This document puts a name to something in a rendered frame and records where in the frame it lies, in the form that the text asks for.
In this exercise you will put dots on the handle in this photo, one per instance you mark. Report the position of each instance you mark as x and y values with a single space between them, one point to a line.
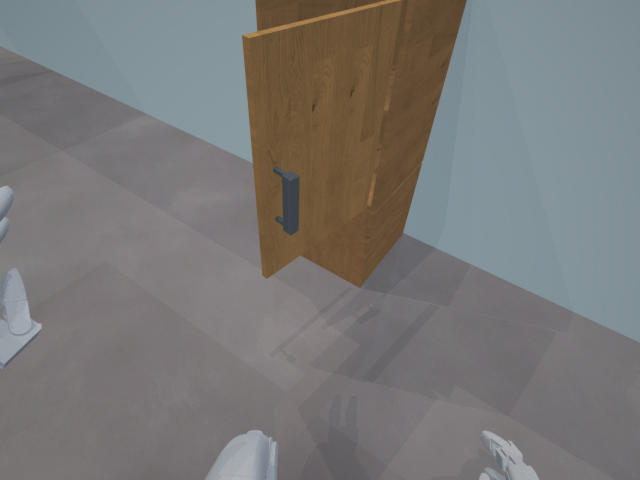
290 195

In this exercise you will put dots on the cupboard door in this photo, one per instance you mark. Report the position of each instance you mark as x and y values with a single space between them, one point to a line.
316 93

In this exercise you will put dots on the right robot hand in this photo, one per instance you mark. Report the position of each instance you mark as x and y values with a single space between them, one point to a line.
509 459

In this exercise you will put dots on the robot left thigh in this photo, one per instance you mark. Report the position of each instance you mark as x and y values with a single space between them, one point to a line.
246 457

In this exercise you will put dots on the left robot hand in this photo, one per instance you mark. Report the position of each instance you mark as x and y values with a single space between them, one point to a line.
19 330

